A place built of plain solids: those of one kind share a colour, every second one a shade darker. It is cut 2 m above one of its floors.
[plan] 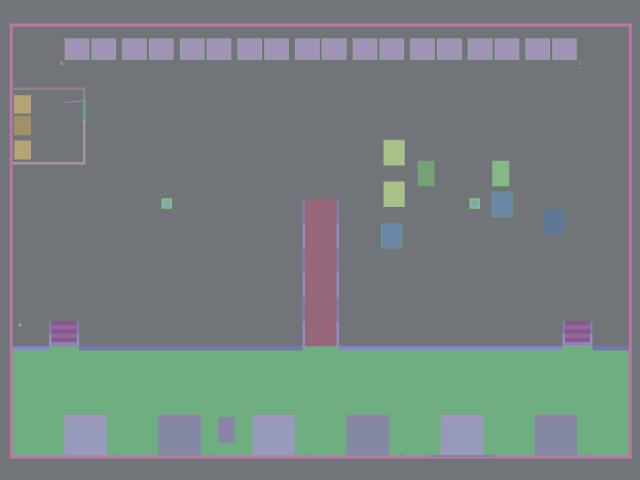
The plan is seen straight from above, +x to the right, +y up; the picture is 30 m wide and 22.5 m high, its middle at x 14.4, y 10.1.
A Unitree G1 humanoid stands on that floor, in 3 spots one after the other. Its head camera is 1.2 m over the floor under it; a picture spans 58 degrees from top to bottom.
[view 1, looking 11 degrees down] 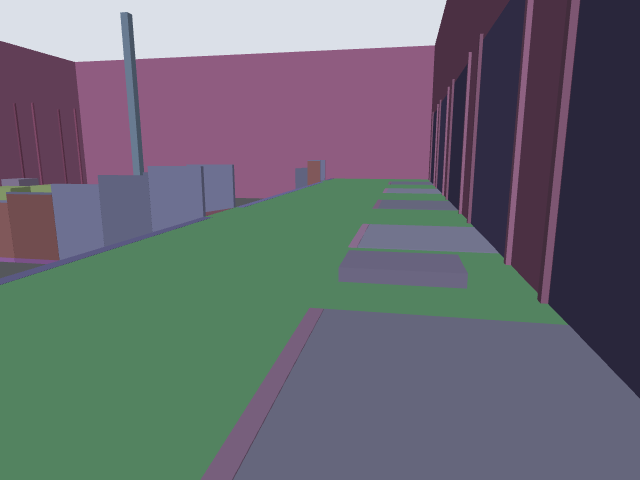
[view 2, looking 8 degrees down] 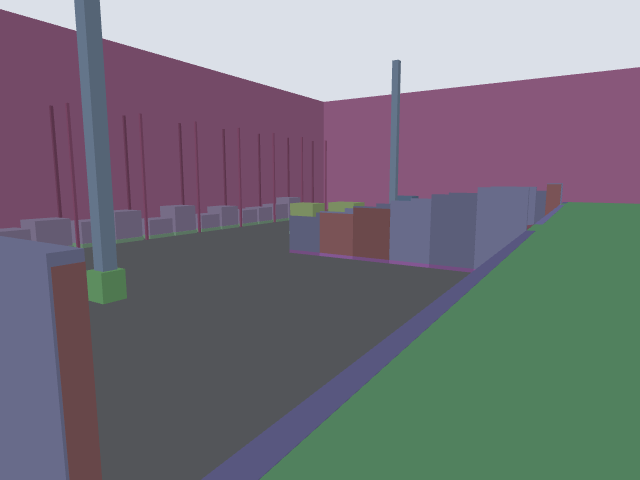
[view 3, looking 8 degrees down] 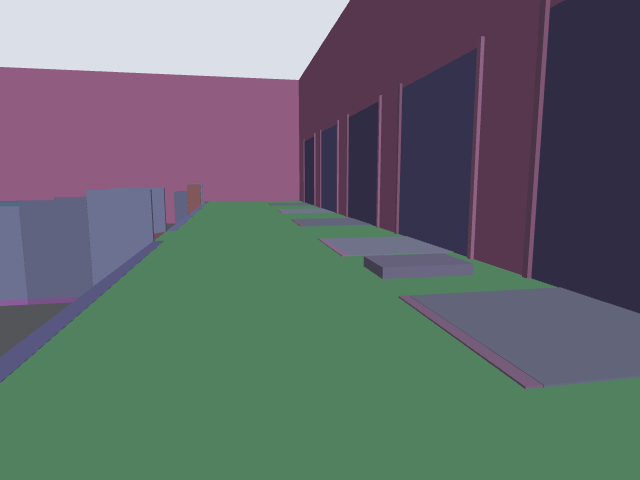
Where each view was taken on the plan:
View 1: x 5.61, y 1.20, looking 11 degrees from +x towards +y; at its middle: south_deck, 6.29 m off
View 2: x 2.40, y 3.87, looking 32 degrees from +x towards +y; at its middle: dock_south_cheek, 13.32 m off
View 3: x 4.73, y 3.52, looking -11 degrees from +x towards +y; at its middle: south_lev_edge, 8.53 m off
